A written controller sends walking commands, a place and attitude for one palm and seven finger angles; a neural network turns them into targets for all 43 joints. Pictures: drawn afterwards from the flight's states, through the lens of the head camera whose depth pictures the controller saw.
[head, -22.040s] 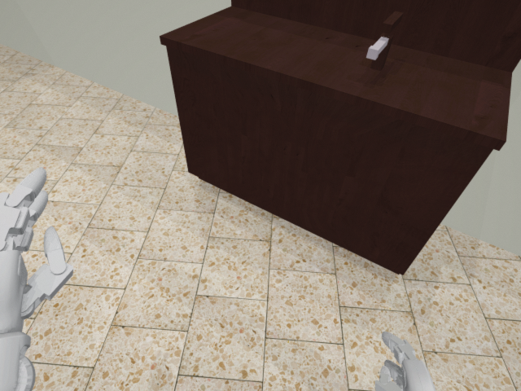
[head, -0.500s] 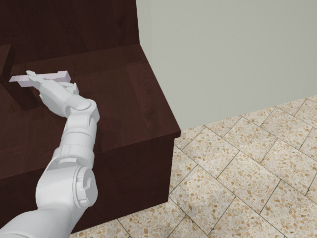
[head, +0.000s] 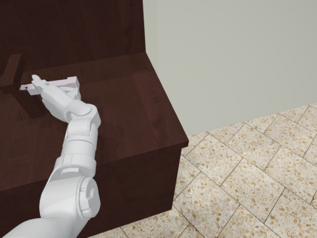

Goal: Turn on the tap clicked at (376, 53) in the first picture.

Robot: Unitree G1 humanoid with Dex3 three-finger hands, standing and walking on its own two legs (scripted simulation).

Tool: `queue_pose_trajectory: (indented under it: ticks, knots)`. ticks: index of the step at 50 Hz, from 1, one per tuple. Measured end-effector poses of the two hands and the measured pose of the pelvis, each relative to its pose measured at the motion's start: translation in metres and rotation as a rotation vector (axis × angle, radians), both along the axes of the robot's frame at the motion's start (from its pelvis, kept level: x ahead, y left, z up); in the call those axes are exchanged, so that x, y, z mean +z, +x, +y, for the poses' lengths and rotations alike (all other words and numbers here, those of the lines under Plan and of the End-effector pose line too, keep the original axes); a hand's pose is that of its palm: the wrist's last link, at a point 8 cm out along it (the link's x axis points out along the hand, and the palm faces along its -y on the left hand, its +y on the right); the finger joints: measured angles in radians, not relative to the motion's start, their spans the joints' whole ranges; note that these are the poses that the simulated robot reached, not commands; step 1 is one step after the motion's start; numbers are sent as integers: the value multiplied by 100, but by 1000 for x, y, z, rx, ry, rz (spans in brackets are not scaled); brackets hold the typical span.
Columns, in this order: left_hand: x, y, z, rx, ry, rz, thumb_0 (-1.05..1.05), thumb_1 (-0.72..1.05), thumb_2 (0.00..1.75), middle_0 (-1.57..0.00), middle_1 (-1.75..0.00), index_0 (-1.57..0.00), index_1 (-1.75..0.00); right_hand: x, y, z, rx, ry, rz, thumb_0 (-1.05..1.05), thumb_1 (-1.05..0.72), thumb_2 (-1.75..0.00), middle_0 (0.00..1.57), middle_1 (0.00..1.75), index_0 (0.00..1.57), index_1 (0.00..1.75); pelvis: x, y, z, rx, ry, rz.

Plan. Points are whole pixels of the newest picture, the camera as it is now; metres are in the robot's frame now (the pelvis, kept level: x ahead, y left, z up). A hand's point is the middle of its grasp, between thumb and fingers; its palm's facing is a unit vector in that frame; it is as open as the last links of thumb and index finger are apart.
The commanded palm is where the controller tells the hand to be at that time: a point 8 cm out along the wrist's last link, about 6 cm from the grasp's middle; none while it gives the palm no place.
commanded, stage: lift the hand up off the lever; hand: left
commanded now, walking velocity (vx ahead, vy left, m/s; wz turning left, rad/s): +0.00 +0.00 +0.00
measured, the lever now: (73, 83) +0.50 +0.23 +0.13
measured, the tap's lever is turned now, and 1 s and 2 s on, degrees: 85 85 85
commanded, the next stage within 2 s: draw the hand back beside the body in 1.82 s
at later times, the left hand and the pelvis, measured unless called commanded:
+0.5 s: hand (75, 90) +0.44 +0.20 +0.16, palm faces +0.81 -0.58 -0.07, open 7.8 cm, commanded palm +0.38 +0.22 +0.17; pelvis +0.00 -0.01 +0.00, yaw +1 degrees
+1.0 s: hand (73, 85) +0.42 +0.19 +0.19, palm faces +0.80 -0.60 -0.07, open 7.8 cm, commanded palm +0.37 +0.21 +0.19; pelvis -0.01 -0.02 +0.01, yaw +1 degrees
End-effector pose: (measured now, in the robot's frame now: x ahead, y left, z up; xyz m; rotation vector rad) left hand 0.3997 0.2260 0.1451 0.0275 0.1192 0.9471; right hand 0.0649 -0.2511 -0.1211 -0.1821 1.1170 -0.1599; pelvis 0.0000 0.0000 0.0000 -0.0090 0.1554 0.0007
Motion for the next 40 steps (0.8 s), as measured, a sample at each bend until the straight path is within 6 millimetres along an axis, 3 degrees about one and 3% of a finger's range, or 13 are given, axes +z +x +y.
queue_pose_trajectory:
  ticks: [11, 17, 32, 40]
  knots:
    - [8, -5, -11, -34, -24, 8, 2, 90, 90, -15, -15, -15, -15, 7, 45, 12, 56, 15, -79, 1, -91, -90, 20, 30, 20, 30, 3, 5, 3, 11, 3, -23]
    - [12, -10, -13, -20, -28, 27, 2, 90, 90, -16, -15, -16, -15, 10, 60, 14, 63, 26, -111, 1, -91, -90, 20, 30, 20, 30, 4, 6, 0, 8, 6, -31]
    - [35, -25, -12, -20, 3, -3, 2, 90, 90, -15, -15, -15, -15, 12, 55, -2, 58, 10, -114, 1, -91, -90, 20, 30, 20, 30, 7, 1, -13, 17, 14, -67]
    - [37, -36, -18, -23, -21, 5, 2, 90, 90, -15, -15, -16, -15, 16, 51, -10, 43, 0, -140, 1, -91, -90, 20, 30, 20, 30, 9, -5, -17, 14, 18, -86]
